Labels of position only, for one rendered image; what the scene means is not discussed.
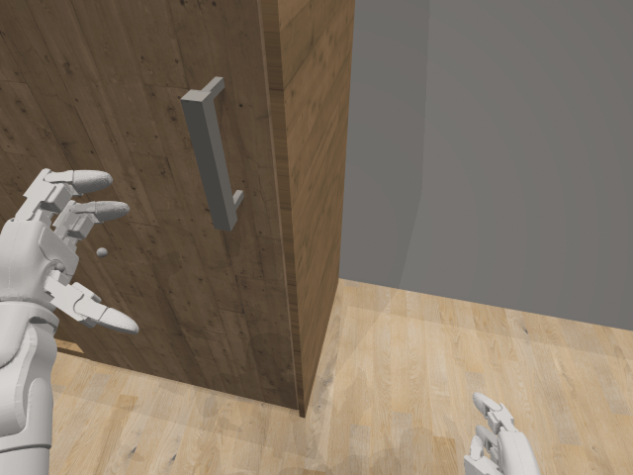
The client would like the handle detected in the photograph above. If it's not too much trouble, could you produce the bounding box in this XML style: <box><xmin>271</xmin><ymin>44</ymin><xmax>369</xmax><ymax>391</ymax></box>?
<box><xmin>180</xmin><ymin>77</ymin><xmax>244</xmax><ymax>232</ymax></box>

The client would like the left robot forearm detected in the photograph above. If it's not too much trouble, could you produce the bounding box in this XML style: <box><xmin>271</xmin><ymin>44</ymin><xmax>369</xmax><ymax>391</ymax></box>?
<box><xmin>0</xmin><ymin>301</ymin><xmax>59</xmax><ymax>475</ymax></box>

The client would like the robot left hand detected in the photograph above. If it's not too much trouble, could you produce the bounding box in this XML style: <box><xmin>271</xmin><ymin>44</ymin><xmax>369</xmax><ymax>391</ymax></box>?
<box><xmin>0</xmin><ymin>168</ymin><xmax>138</xmax><ymax>334</ymax></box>

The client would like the wardrobe door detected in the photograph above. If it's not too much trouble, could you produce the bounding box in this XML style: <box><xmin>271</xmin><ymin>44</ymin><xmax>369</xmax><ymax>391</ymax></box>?
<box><xmin>53</xmin><ymin>324</ymin><xmax>75</xmax><ymax>343</ymax></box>
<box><xmin>0</xmin><ymin>0</ymin><xmax>299</xmax><ymax>410</ymax></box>

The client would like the robot right hand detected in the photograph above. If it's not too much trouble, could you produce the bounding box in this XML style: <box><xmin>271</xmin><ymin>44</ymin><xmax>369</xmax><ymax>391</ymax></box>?
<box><xmin>464</xmin><ymin>392</ymin><xmax>541</xmax><ymax>475</ymax></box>

